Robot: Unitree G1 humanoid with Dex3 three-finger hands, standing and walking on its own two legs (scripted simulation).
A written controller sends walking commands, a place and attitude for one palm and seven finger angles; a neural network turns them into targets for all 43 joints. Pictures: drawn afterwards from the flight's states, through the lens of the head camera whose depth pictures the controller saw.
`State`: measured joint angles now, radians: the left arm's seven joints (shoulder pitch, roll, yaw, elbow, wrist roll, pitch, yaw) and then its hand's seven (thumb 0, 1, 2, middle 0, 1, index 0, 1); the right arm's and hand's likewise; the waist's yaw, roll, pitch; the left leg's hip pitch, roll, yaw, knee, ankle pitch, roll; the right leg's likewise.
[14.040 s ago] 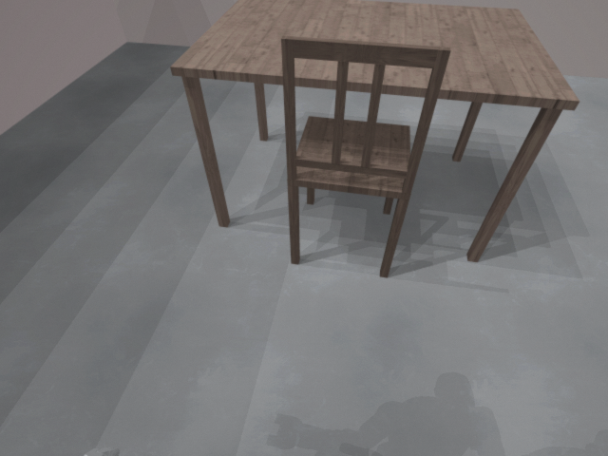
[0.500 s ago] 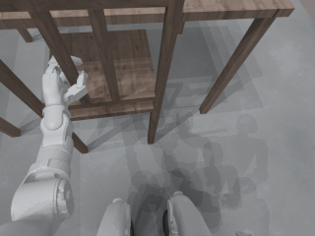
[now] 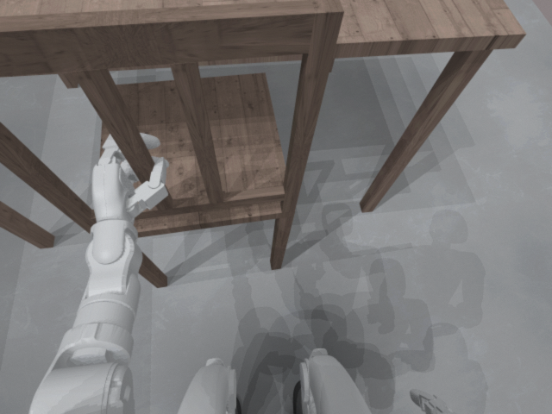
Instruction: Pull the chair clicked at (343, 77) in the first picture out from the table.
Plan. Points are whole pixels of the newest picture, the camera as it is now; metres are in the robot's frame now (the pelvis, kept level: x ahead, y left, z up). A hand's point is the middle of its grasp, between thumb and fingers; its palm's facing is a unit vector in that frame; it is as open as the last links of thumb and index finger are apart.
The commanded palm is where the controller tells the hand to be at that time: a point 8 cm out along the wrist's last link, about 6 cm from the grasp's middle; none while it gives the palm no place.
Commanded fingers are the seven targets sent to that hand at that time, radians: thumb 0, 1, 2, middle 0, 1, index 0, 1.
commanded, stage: hook a spindle and tug to test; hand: left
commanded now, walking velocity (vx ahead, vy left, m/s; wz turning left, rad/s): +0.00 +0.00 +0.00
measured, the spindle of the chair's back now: (137, 155) +0.47 +0.18 +0.04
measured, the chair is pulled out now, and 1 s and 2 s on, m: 0.02 0.14 0.21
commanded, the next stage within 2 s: step backward, pulling the chair out in 0.04 s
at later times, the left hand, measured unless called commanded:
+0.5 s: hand (165, 195) +0.41 +0.14 +0.03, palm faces +0.01 -0.99 -0.15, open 5.7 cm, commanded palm +0.39 +0.19 +0.03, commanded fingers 0.00 0.90 0.90 -0.50 -1.45 -0.50 -1.45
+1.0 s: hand (185, 254) +0.32 +0.11 +0.04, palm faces +0.02 -0.99 -0.16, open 5.6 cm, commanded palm +0.32 +0.16 +0.04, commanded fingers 0.00 0.90 0.90 -0.50 -1.45 -0.50 -1.45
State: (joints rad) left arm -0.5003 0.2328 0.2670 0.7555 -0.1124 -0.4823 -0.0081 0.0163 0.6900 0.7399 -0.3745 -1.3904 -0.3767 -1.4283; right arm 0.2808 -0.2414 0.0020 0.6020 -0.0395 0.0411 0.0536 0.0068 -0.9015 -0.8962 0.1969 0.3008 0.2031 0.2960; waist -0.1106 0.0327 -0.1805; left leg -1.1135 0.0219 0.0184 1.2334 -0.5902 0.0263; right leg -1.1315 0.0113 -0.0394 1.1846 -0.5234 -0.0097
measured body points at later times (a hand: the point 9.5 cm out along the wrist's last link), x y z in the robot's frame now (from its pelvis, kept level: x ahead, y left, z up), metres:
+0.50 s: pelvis +0.01 +0.01 +0.09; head +0.12 +0.02 +0.53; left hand +0.40 +0.19 +0.05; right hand +0.06 -0.26 -0.03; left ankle -0.01 +0.10 -0.63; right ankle +0.01 -0.12 -0.62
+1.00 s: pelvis -0.06 -0.01 +0.10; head +0.04 -0.02 +0.54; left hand +0.32 +0.16 +0.05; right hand +0.01 -0.28 -0.03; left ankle -0.01 +0.10 -0.63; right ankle +0.01 -0.12 -0.63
